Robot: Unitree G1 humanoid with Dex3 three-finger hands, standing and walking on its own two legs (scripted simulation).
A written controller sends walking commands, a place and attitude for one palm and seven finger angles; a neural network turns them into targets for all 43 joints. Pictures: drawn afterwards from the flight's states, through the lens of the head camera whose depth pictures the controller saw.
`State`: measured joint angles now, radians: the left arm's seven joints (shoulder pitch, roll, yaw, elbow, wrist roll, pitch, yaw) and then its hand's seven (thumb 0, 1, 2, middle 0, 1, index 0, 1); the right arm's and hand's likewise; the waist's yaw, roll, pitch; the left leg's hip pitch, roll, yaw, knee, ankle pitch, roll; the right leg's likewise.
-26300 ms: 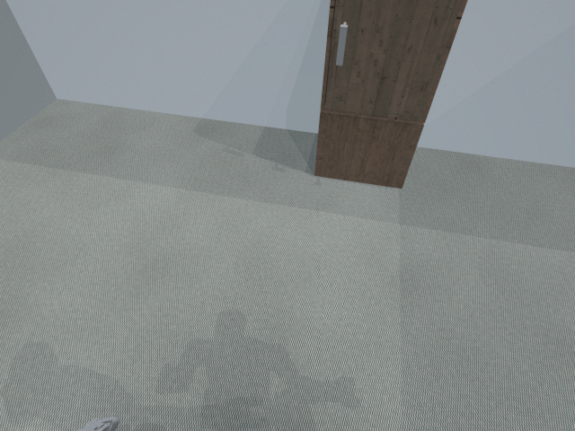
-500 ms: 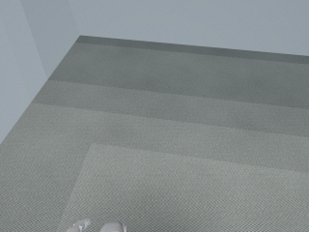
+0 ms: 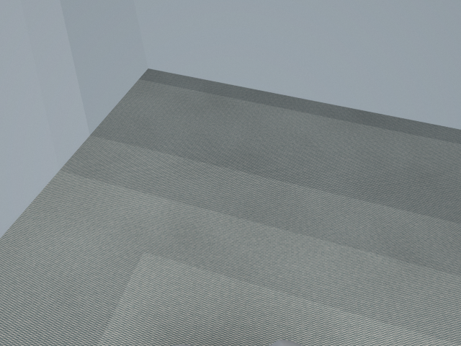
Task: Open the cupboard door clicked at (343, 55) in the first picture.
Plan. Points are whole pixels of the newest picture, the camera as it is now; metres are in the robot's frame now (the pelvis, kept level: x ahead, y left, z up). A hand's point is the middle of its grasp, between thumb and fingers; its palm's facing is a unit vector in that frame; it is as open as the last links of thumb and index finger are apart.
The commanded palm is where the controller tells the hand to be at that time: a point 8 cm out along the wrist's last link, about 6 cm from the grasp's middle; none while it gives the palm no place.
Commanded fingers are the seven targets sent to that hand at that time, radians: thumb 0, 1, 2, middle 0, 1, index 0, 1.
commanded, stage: turn to face it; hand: left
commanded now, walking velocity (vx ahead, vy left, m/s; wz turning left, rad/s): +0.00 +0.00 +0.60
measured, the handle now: out of the picture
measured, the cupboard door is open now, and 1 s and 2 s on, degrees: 44 44 44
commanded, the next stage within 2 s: none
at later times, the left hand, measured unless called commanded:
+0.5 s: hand out of the picture +0.11 +0.17 -0.18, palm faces +0.35 -0.92 -0.20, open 7.4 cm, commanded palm none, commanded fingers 0.00 0.90 0.90 -0.20 -0.30 -0.20 -0.30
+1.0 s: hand out of the picture +0.09 +0.11 -0.15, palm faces +0.58 -0.76 -0.28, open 7.4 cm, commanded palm none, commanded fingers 0.00 0.90 0.90 -0.20 -0.30 -0.20 -0.30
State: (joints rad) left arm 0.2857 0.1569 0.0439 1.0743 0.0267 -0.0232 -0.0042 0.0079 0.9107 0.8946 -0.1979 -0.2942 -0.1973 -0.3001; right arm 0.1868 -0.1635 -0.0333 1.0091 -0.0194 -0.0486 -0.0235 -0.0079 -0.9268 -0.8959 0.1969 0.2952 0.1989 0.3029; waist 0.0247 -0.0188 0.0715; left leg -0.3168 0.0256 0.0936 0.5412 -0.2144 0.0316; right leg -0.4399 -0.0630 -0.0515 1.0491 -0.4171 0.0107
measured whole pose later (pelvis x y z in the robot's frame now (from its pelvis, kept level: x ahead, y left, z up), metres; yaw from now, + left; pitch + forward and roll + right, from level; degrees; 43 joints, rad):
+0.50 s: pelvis +0.10 -0.04 -0.01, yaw +20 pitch +1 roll +1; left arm 0.19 0.20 0.05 0.92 0.03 -0.01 0.01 0.00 0.91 0.89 -0.20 -0.30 -0.20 -0.30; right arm 0.13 -0.24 -0.06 0.91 -0.02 0.05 0.03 0.00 -0.91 -0.90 0.19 0.29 0.19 0.30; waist -0.01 -0.05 0.09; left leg -0.34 0.05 0.12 0.60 -0.25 -0.02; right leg -0.25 -0.16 -0.28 0.66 -0.38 0.02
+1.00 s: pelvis +0.16 -0.09 +0.01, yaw +38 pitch +1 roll +3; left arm 0.22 0.19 0.04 0.88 0.03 0.00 0.02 0.00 0.90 0.89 -0.20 -0.29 -0.20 -0.30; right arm 0.11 -0.25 -0.07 0.92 -0.01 0.09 0.03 0.01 -0.90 -0.90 0.19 0.29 0.20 0.30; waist -0.01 0.00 0.12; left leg -0.47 0.02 0.05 1.01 -0.45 -0.06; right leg -0.25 -0.12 -0.18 0.55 -0.32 -0.02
